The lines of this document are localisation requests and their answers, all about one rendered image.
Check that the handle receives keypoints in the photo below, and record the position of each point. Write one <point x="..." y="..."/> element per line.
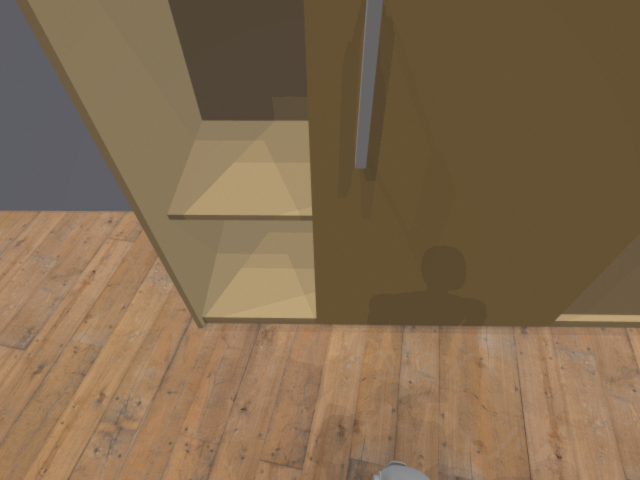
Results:
<point x="368" y="72"/>

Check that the wardrobe door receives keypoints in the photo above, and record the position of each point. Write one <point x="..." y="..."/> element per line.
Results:
<point x="616" y="291"/>
<point x="503" y="164"/>

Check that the robot right shin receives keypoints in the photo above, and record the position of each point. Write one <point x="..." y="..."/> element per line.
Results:
<point x="395" y="463"/>

